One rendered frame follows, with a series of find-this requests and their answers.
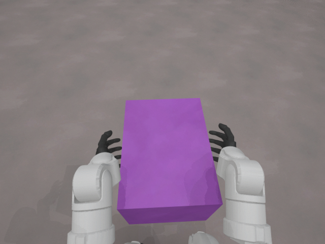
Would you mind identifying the robot right hand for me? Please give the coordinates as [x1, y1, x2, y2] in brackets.
[209, 123, 236, 162]

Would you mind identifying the robot left hand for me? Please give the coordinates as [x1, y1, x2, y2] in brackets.
[95, 130, 122, 167]

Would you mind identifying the carton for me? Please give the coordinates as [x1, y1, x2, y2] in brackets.
[117, 98, 223, 225]

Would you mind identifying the right robot forearm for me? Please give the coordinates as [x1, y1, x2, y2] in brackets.
[216, 146, 272, 244]

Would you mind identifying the robot right thigh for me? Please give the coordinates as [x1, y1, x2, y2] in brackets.
[188, 232, 220, 244]

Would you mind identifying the left robot forearm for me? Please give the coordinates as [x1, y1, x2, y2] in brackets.
[67, 152, 121, 244]

